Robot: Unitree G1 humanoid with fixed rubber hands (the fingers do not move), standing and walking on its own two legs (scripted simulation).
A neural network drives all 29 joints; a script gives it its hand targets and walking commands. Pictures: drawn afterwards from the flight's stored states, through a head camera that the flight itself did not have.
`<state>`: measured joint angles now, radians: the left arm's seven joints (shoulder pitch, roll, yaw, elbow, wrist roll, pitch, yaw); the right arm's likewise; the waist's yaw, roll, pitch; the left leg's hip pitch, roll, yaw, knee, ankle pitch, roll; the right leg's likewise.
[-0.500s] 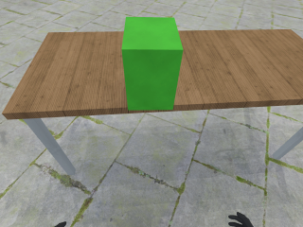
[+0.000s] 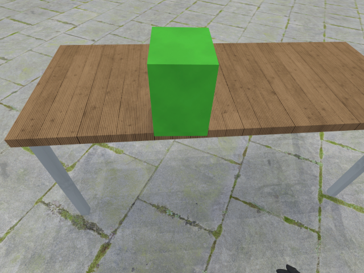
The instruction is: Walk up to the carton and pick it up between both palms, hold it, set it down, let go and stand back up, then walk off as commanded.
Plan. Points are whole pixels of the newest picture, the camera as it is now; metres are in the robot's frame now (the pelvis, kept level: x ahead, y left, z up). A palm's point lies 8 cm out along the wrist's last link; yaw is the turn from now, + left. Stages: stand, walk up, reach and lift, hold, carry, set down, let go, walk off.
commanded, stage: stand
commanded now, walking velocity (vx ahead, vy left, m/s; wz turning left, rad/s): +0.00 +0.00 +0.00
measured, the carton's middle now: (180, 83) +0.67 +0.04 +0.06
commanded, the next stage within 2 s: walk up in 1.08 s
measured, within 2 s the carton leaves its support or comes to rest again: neither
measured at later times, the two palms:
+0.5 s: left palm out of the picture +0.08 +0.28 -0.12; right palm out of the picture +0.11 -0.26 -0.10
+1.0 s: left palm out of the picture +0.06 +0.28 -0.11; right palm out of the picture +0.09 -0.26 -0.09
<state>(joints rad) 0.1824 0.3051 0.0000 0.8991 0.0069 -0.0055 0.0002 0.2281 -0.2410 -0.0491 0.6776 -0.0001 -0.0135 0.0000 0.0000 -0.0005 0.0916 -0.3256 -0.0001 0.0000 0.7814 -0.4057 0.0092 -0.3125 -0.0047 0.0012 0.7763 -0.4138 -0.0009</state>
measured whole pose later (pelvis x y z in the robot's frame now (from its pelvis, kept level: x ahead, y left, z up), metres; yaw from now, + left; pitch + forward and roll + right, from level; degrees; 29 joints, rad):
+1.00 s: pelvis -0.01 +0.00 +0.01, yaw +0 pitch -2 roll +0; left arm 0.18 0.31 0.00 0.99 0.01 -0.01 0.00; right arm 0.22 -0.24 -0.05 0.78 0.00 -0.02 0.00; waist 0.00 0.00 0.05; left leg -0.33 0.00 0.00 0.71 -0.34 0.01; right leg -0.31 0.00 0.00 0.70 -0.35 0.00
